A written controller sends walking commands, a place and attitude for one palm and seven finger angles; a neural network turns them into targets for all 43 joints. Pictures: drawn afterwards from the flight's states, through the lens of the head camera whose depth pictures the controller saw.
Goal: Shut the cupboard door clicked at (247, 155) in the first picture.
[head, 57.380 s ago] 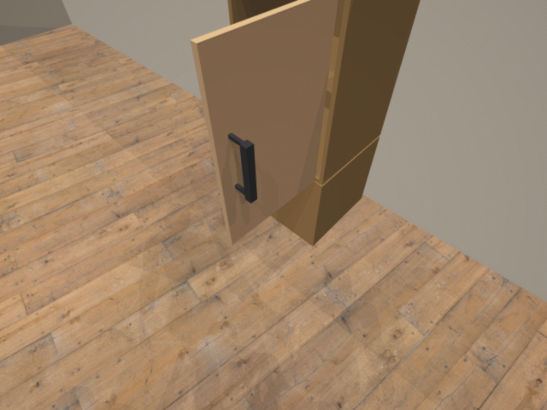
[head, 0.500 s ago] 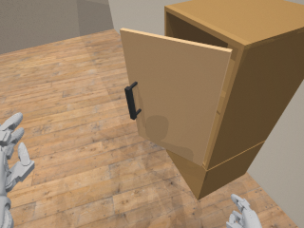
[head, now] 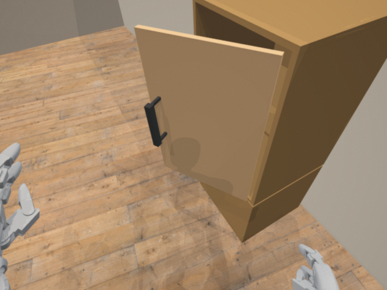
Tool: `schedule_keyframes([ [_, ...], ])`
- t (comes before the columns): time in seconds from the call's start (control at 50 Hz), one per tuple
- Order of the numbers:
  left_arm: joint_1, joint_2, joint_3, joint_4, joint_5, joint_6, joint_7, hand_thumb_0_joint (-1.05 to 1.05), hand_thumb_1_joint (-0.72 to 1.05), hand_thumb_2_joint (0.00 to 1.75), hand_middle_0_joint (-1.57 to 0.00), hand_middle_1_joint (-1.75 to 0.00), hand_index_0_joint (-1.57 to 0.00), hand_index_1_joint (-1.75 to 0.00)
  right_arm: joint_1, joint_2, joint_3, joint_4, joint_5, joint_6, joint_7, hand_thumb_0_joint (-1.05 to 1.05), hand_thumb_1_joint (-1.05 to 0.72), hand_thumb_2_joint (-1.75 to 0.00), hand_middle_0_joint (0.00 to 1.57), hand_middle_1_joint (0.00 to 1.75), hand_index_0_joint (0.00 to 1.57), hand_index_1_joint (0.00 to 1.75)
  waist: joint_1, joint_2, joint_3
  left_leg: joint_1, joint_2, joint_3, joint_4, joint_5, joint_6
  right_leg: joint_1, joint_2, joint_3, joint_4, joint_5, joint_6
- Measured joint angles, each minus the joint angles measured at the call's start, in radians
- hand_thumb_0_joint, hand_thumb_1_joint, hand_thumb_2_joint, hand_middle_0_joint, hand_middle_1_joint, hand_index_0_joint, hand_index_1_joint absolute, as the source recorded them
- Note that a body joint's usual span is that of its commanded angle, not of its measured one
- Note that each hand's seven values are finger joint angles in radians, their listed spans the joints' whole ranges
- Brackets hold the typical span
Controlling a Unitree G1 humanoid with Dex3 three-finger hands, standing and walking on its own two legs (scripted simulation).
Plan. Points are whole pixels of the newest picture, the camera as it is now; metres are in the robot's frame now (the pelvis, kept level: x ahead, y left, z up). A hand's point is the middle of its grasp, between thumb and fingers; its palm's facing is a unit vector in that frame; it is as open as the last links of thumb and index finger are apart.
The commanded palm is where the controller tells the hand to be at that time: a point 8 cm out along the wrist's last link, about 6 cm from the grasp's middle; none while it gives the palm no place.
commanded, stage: step back with the hand held close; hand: left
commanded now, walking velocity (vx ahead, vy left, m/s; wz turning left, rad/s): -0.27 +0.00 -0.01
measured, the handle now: (157, 122) +0.63 +0.18 -0.05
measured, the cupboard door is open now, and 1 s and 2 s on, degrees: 32 32 32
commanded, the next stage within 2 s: stop stepping back and stand still in 1.08 s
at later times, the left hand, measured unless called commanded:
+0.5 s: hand out of the picture +0.12 +0.29 +0.15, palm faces +0.46 -0.77 -0.44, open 7.4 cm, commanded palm +0.07 +0.32 +0.18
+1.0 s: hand out of the picture +0.02 +0.29 +0.18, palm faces +0.51 -0.72 -0.47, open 7.4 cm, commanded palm -0.05 +0.31 +0.18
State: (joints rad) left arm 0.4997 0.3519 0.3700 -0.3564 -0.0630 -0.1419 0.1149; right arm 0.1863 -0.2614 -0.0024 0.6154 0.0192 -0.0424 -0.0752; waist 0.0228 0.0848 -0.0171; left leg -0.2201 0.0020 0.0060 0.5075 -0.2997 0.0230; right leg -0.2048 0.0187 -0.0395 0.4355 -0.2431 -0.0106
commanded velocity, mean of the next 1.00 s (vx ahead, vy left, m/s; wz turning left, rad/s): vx -0.32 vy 0.00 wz -0.01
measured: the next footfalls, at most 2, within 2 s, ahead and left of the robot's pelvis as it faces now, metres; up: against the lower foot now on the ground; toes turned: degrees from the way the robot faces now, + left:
right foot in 1.10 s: -0.27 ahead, -0.14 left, +0.00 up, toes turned +2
right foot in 1.74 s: -0.28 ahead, -0.02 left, +0.00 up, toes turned -7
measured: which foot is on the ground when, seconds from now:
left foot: down 0.00-1.00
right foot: down 0.00-0.86, up 0.88-1.00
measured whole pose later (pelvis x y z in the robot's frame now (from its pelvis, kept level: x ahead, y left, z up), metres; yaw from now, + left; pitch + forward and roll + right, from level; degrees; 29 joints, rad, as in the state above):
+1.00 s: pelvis -0.16 +0.00 -0.02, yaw +6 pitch +1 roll -5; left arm 0.52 0.50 0.49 -0.54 -0.04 -0.25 0.18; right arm 0.26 -0.19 -0.01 0.62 0.00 -0.09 -0.08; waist -0.04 0.02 -0.01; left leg -0.56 0.07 0.01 0.59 -0.06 0.04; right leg -0.39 0.09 -0.01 0.90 -0.44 0.02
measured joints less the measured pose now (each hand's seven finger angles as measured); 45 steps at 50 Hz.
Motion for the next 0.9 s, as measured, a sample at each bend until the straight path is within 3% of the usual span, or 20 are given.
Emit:
schedule_keyframes([
  [0.08, 0.036, 0.028, 0.004, -0.055, -0.003, 0.001, 0.005, 0.02, 0.89, 0.90, -0.21, -0.30, -0.21, -0.30, 0.000, -0.003, -0.009, -0.019, 0.000, 0.031, -0.015, 0.01, -0.90, -0.90, 0.20, 0.30, 0.20, 0.30, -0.010, -0.028, 0.011, -0.013, -0.022, 0.019, -0.009, 0.012, 0.014, -0.037, -0.023, 0.018, 0.035, -0.006, 0.018],
  [0.24, 0.052, 0.112, 0.078, -0.121, -0.010, -0.005, 0.015, 0.02, 0.89, 0.90, -0.21, -0.30, -0.21, -0.30, -0.003, 0.024, -0.003, -0.069, -0.001, 0.065, -0.016, 0.01, -0.90, -0.90, 0.20, 0.30, 0.20, 0.30, -0.022, -0.058, 0.001, -0.052, -0.036, 0.042, 0.022, 0.024, 0.033, -0.096, -0.038, 0.042, 0.096, 0.010, 0.031],
  [0.46, 0.024, 0.045, 0.057, -0.069, 0.025, -0.027, 0.024, 0.02, 0.89, 0.90, -0.21, -0.30, -0.21, -0.30, 0.026, 0.029, 0.024, -0.074, 0.001, 0.043, -0.020, 0.01, -0.90, -0.90, 0.20, 0.30, 0.20, 0.30, -0.014, -0.075, -0.002, -0.141, -0.028, 0.037, 0.116, 0.039, 0.042, -0.160, -0.033, 0.033, 0.144, 0.036, 0.036],
  [0.58, -0.017, 0.039, 0.069, -0.102, 0.054, -0.056, 0.032, 0.02, 0.89, 0.90, -0.21, -0.30, -0.21, -0.30, 0.059, 0.030, 0.025, -0.062, -0.008, 0.011, -0.020, 0.01, -0.90, -0.90, 0.20, 0.30, 0.20, 0.30, -0.016, -0.089, 0.022, -0.185, -0.013, 0.020, 0.185, 0.033, 0.039, -0.187, -0.015, 0.026, 0.204, 0.028, 0.024],
  [0.76, -0.029, 0.046, 0.078, -0.136, 0.047, -0.109, 0.058, 0.02, 0.89, 0.90, -0.21, -0.30, -0.21, -0.30, 0.063, 0.018, 0.002, -0.026, -0.019, -0.007, 0.007, 0.01, -0.90, -0.90, 0.20, 0.30, 0.20, 0.30, -0.027, -0.089, 0.011, -0.259, -0.017, 0.017, 0.241, -0.127, 0.003, -0.239, -0.024, 0.018, 0.196, 0.072, 0.004],
  [0.84, -0.015, 0.071, 0.064, -0.140, 0.034, -0.109, 0.070, 0.02, 0.89, 0.90, -0.21, -0.30, -0.21, -0.30, 0.048, 0.018, 0.000, -0.015, -0.012, 0.006, 0.009, 0.01, -0.90, -0.90, 0.20, 0.30, 0.20, 0.30, -0.044, -0.104, 0.027, -0.278, -0.023, 0.023, 0.197, -0.080, 0.007, -0.260, -0.035, 0.016, 0.167, 0.086, 0.010],
  [0.9, 0.006, 0.088, 0.074, -0.142, 0.036, -0.102, 0.073, 0.02, 0.89, 0.90, -0.21, -0.30, -0.21, -0.30, 0.049, 0.023, 0.000, -0.030, -0.010, -0.001, -0.005, 0.01, -0.90, -0.90, 0.20, 0.30, 0.20, 0.30, -0.063, -0.081, 0.042, -0.296, 0.006, 0.017, 0.159, 0.023, 0.039, -0.291, 0.002, 0.027, 0.253, -0.044, 0.022],
])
